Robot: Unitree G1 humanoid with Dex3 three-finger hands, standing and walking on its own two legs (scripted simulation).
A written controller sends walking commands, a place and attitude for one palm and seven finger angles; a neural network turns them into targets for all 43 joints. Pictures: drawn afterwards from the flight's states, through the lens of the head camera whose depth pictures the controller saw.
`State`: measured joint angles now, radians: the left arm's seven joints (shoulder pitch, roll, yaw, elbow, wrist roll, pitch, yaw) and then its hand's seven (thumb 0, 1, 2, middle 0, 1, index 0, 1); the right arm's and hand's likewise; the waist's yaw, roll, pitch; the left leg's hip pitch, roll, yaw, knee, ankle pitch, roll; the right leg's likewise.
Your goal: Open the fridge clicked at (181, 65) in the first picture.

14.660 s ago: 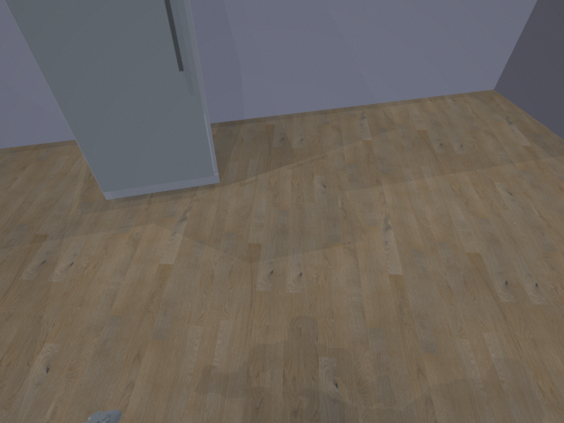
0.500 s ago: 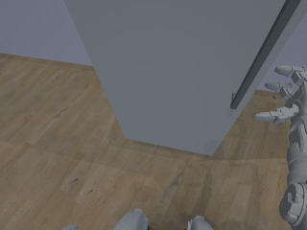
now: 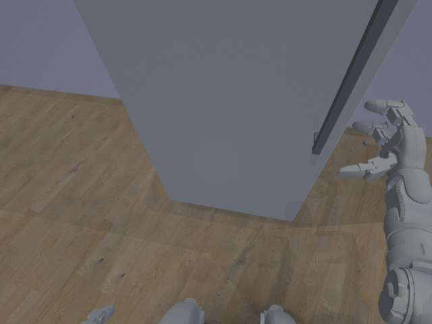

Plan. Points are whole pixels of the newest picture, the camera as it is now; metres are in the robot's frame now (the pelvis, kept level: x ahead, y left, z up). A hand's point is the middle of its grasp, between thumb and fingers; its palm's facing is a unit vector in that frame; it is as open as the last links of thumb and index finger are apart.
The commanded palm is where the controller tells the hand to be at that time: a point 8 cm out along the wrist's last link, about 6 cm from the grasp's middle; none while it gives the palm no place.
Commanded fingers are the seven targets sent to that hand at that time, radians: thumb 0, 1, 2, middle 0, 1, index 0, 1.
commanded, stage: move the hooked fingers beside the handle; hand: right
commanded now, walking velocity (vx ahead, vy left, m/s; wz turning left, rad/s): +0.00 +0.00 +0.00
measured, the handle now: (344, 83) +0.52 -0.15 +0.14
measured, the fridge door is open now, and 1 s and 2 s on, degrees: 0 0 0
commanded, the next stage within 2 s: feel for the door with the fingertips in 0.16 s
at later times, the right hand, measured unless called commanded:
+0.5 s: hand (358, 144) +0.45 -0.19 +0.07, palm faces +0.04 +1.00 +0.01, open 14.0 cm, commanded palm +0.42 -0.24 +0.07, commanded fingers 0.00 0.50 -0.30 0.30 1.20 0.30 1.20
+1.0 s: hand (355, 133) +0.46 -0.19 +0.08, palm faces +0.06 +1.00 -0.01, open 14.0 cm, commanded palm +0.44 -0.23 +0.07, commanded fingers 0.00 0.50 -0.30 0.30 1.20 0.30 1.20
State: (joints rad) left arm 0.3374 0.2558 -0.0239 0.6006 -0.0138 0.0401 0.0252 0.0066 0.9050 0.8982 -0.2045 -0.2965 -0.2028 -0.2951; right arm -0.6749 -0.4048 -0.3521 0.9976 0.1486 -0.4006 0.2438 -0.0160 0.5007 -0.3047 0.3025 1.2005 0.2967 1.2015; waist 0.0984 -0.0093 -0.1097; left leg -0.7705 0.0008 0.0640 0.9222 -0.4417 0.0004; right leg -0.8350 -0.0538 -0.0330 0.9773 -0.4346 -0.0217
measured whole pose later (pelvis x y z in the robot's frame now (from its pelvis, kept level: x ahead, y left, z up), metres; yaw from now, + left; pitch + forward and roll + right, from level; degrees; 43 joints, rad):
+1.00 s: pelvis +0.00 +0.01 +0.00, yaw +0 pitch +17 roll +2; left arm 0.36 0.26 -0.02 0.63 -0.01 0.04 0.02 0.01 0.90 0.90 -0.20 -0.30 -0.20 -0.30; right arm -0.76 -0.40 -0.33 1.07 0.14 -0.42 0.20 -0.02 0.50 -0.30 0.30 1.20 0.30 1.20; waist 0.11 -0.01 -0.11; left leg -0.79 0.00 0.07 0.94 -0.45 0.01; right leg -0.86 -0.06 -0.02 0.99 -0.43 -0.01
